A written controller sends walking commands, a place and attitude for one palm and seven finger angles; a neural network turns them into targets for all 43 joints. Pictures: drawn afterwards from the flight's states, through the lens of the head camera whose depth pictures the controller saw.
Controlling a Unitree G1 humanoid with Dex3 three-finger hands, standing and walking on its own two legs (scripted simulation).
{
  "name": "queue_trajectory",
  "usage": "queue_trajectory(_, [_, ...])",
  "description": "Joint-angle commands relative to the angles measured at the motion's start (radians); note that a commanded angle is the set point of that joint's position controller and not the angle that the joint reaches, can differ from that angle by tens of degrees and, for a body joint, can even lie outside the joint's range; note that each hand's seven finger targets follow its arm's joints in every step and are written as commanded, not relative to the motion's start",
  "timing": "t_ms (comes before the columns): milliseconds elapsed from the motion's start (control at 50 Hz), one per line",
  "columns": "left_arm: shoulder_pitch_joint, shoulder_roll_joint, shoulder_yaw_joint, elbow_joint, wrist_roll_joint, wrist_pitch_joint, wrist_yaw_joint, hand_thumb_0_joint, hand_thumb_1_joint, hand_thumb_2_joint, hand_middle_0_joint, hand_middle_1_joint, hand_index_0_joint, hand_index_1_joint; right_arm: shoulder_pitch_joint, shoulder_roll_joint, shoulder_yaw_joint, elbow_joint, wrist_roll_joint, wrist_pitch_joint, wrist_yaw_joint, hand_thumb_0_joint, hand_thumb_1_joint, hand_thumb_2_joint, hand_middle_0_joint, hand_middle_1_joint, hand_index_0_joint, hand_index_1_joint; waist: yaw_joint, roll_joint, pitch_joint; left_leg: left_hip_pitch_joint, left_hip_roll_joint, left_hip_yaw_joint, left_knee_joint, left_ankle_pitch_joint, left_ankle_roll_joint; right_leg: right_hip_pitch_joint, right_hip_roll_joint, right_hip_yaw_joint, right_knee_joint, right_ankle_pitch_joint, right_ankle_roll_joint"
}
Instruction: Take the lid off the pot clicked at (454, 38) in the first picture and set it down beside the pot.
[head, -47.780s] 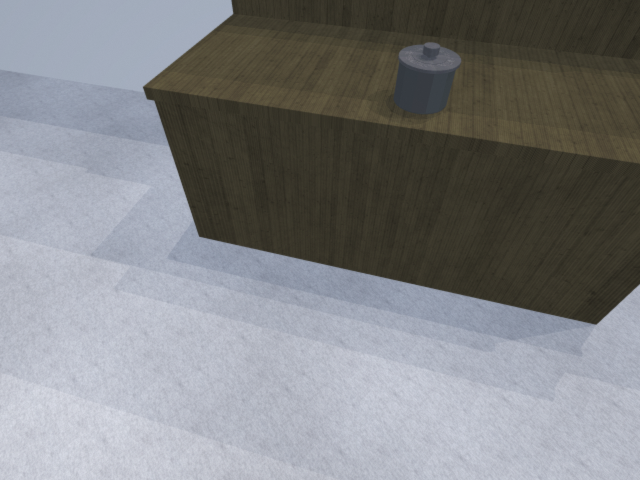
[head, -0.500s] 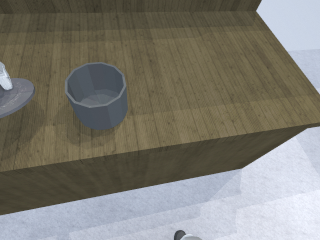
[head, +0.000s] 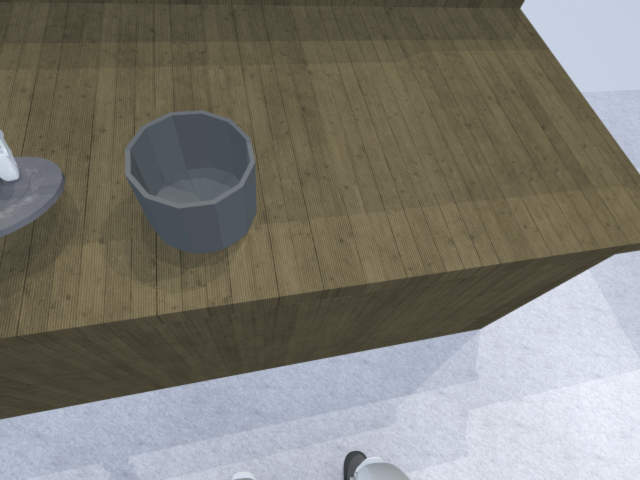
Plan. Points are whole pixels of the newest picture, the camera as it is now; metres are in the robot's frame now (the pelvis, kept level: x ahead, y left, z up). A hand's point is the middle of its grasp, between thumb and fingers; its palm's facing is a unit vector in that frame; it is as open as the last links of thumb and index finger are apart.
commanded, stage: lower the lid onto the table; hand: left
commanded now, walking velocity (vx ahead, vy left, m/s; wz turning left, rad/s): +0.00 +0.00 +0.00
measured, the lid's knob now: out of the picture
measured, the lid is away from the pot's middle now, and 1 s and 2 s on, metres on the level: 0.25 0.25 0.26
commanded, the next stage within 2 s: open the fingers wide in 0.76 s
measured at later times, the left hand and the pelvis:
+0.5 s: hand out of the picture +0.45 +0.36 +0.03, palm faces -0.52 -0.15 -0.84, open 7.2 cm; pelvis -0.01 +0.00 -0.01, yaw +0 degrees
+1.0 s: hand out of the picture +0.44 +0.37 +0.01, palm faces -0.48 -0.16 -0.86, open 6.2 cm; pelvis -0.02 +0.00 -0.02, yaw -1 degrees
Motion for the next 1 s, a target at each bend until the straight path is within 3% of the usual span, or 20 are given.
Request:
queue_trajectory(0, [-0.489,0.39,0.07,-0.236,-0.021,-0.004,0.069,0.0,0.684,0.867,-1.24,-1.16,-0.864,-1.069,0.161,-0.218,-0.067,-0.024,-0.01,-0.005,-0.014,0.0,-0.9,-0.9,0.2,0.3,0.2,0.3,0.012,0.293,-0.47,0.467,0.006,-0.053,-0.025,0.898,-0.043,0.06,0.091,-0.074,0.024,0.284,-0.063])
queue_trajectory(40, [-0.5,0.336,0.03,-0.235,-0.021,0.003,0.067,0.0,0.684,0.867,-1.24,-1.16,-0.864,-1.069,0.16,-0.218,-0.069,-0.017,-0.011,-0.001,-0.012,0.0,-0.9,-0.9,0.2,0.3,0.2,0.3,0.004,0.299,-0.446,0.473,0.013,-0.057,-0.026,0.881,-0.049,0.019,0.093,-0.08,0.024,0.251,-0.063])
queue_trajectory(140, [-0.502,0.328,0.031,-0.239,-0.024,-0.004,0.071,0.0,0.684,0.867,-1.24,-1.16,-0.864,-1.069,0.171,-0.215,-0.072,-0.018,-0.013,0.002,-0.013,0.0,-0.9,-0.9,0.2,0.3,0.2,0.3,-0.003,0.285,-0.483,0.484,0.014,-0.063,-0.014,0.892,-0.05,0.011,0.096,-0.078,0.036,0.249,-0.062])
queue_trajectory(180, [-0.499,0.379,0.071,-0.247,-0.024,-0.007,0.078,0.0,0.684,0.867,-1.24,-1.16,-0.864,-1.069,0.175,-0.219,-0.07,-0.023,-0.015,0.002,-0.015,0.0,-0.9,-0.9,0.2,0.3,0.2,0.3,0.0,0.252,-0.505,0.451,0.009,-0.056,-0.01,0.853,-0.038,0.051,0.095,-0.071,0.039,0.266,-0.06])
queue_trajectory(220, [-0.518,0.381,0.067,-0.26,-0.017,-0.012,0.087,0.0,0.684,0.867,-1.24,-1.16,-0.864,-1.069,0.178,-0.22,-0.069,-0.018,-0.019,0.003,-0.016,0.0,-0.9,-0.9,0.2,0.3,0.2,0.3,-0.001,0.307,-0.508,0.472,0.012,-0.065,-0.009,0.898,-0.054,0.024,0.093,-0.077,0.049,0.262,-0.064])
queue_trajectory(320, [-0.499,0.382,0.076,-0.237,-0.002,-0.005,0.109,0.0,0.684,0.867,-1.24,-1.16,-0.864,-1.069,0.176,-0.218,-0.067,-0.024,-0.024,0.007,-0.01,0.0,-0.9,-0.9,0.2,0.3,0.2,0.3,0.004,0.31,-0.507,0.466,0.012,-0.069,0.0,0.906,-0.057,0.013,0.095,-0.078,0.056,0.255,-0.065])
queue_trajectory(380, [-0.473,0.346,0.038,-0.164,-0.002,0.008,0.112,0.0,0.684,0.867,-1.24,-1.16,-0.864,-1.069,0.168,-0.218,-0.058,-0.033,-0.017,0.01,-0.01,0.0,-0.9,-0.9,0.2,0.3,0.2,0.3,-0.012,0.237,-0.44,0.372,0.005,-0.05,-0.001,0.769,-0.039,0.009,0.093,-0.075,0.055,0.223,-0.06])
queue_trajectory(520, [-0.485,0.417,0.065,-0.187,0.003,-0.022,0.11,0.0,0.684,0.867,-1.24,-1.16,-0.864,-1.069,0.187,-0.224,-0.05,-0.042,-0.016,0.009,-0.021,0.0,-0.9,-0.9,0.2,0.3,0.2,0.3,-0.022,0.275,-0.497,0.366,0.003,-0.046,0.029,0.762,-0.033,-0.01,0.097,-0.073,0.095,0.218,-0.059])
queue_trajectory(580, [-0.453,0.449,0.081,-0.143,0.0,-0.025,0.112,0.0,0.684,0.867,-1.24,-1.16,-0.864,-1.069,0.177,-0.226,-0.038,-0.055,-0.013,0.011,-0.023,0.0,-0.9,-0.9,0.2,0.3,0.2,0.3,-0.021,0.236,-0.476,0.28,-0.007,-0.031,0.042,0.683,-0.018,0.008,0.096,-0.069,0.108,0.209,-0.057])
queue_trajectory(620, [-0.461,0.456,0.081,-0.153,0.004,-0.032,0.11,0.0,0.684,0.867,-1.24,-1.16,-0.864,-1.069,0.181,-0.229,-0.037,-0.052,-0.013,0.015,-0.022,0.0,-0.9,-0.9,0.2,0.3,0.2,0.3,-0.018,0.281,-0.479,0.306,-0.001,-0.04,0.052,0.738,-0.03,-0.028,0.098,-0.077,0.123,0.207,-0.06])
queue_trajectory(660, [-0.431,0.476,0.094,-0.122,0.008,-0.032,0.109,0.0,0.684,0.867,-1.24,-1.16,-0.864,-1.069,0.175,-0.23,-0.03,-0.062,-0.012,0.023,-0.02,0.0,-0.9,-0.9,0.2,0.3,0.2,0.3,-0.015,0.255,-0.48,0.272,-0.005,-0.037,0.071,0.725,-0.025,-0.027,0.099,-0.075,0.134,0.207,-0.058])
queue_trajectory(700, [-0.448,0.423,0.046,-0.121,0.008,-0.033,0.1,0.0,0.684,0.867,-1.24,-1.16,-0.864,-1.069,0.172,-0.226,-0.029,-0.064,-0.007,0.024,-0.018,0.0,-0.9,-0.9,0.2,0.3,0.2,0.3,-0.027,0.271,-0.452,0.258,-0.003,-0.034,0.072,0.708,-0.025,-0.068,0.101,-0.08,0.142,0.186,-0.058])
queue_trajectory(740, [-0.448,0.472,0.082,-0.13,0.013,-0.037,0.096,0.0,0.684,0.867,-1.24,-1.16,-0.864,-1.069,0.179,-0.232,-0.029,-0.067,-0.008,0.033,-0.017,0.0,-0.9,-0.9,0.2,0.3,0.2,0.3,-0.018,0.259,-0.481,0.257,-0.001,-0.04,0.089,0.716,-0.025,-0.066,0.103,-0.079,0.154,0.179,-0.057])
queue_trajectory(760, [-0.45,0.457,0.069,-0.135,0.013,-0.035,0.093,0.0,0.684,0.867,-1.24,-1.16,-0.864,-1.069,0.182,-0.228,-0.03,-0.071,-0.009,0.036,-0.017,0.0,-0.9,-0.9,0.2,0.3,0.2,0.3,-0.021,0.28,-0.498,0.258,-0.004,-0.036,0.093,0.721,-0.025,-0.066,0.106,-0.076,0.158,0.185,-0.058])
queue_trajectory(780, [-0.436,0.453,0.068,-0.112,0.012,-0.036,0.091,0.0,0.684,0.867,-1.24,-1.16,-0.864,-1.069,0.179,-0.226,-0.028,-0.073,-0.007,0.037,-0.017,0.0,-0.9,-0.9,0.2,0.3,0.2,0.3,-0.028,0.249,-0.483,0.237,-0.004,-0.033,0.103,0.7,-0.019,-0.076,0.107,-0.077,0.162,0.181,-0.055])
queue_trajectory(820, [-0.452,0.443,0.057,-0.13,0.011,-0.043,0.086,0.0,0.684,0.867,-1.24,-1.16,-0.864,-1.069,0.182,-0.227,-0.027,-0.07,-0.006,0.042,-0.016,0.0,-0.9,-0.9,0.2,0.3,0.2,0.3,-0.027,0.301,-0.484,0.27,0.004,-0.042,0.106,0.735,-0.034,-0.123,0.111,-0.085,0.176,0.151,-0.057])
queue_trajectory(840, [-0.19,0.321,0.081,-0.081,-0.011,-0.027,0.077,0.0,0.684,0.867,-1.24,-1.16,-0.864,-1.069,0.172,-0.198,-0.052,-0.112,-0.006,0.049,0.01,0.0,-0.9,-0.9,0.2,0.3,0.2,0.3,0.047,0.291,-0.495,0.301,-0.006,-0.054,0.098,0.812,-0.053,-0.108,0.112,-0.103,0.178,0.164,-0.073])
queue_trajectory(860, [-0.225,0.353,0.12,-0.217,-0.018,-0.046,0.077,0.0,0.674,0.848,-1.215,-1.157,-0.849,-1.068,0.156,-0.218,-0.065,-0.097,-0.022,0.068,0.017,0.0,-0.9,-0.9,0.2,0.3,0.2,0.3,0.043,0.272,-0.522,0.337,0.016,-0.06,0.097,0.856,-0.063,-0.114,0.114,-0.099,0.166,0.176,-0.075])
queue_trajectory(900, [-0.309,0.366,0.116,-0.217,-0.014,-0.048,0.087,0.0,0.65,0.812,-1.165,-1.152,-0.818,-1.068,0.16,-0.212,-0.063,-0.09,-0.019,0.085,0.018,0.0,-0.9,-0.9,0.2,0.3,0.2,0.3,0.016,0.25,-0.516,0.306,0.01,-0.055,0.1,0.818,-0.049,-0.116,0.114,-0.087,0.165,0.177,-0.067])
queue_trajectory(980, [-0.349,0.442,0.149,-0.213,0.0,-0.031,0.121,0.0,0.597,0.757,-1.067,-1.139,-0.757,-1.064,0.152,-0.214,-0.056,-0.092,-0.015,0.084,0.013,0.0,-0.9,-0.9,0.2,0.3,0.2,0.3,0.017,0.221,-0.507,0.23,-0.006,-0.039,0.08,0.645,-0.026,-0.05,0.109,-0.07,0.161,0.153,-0.065])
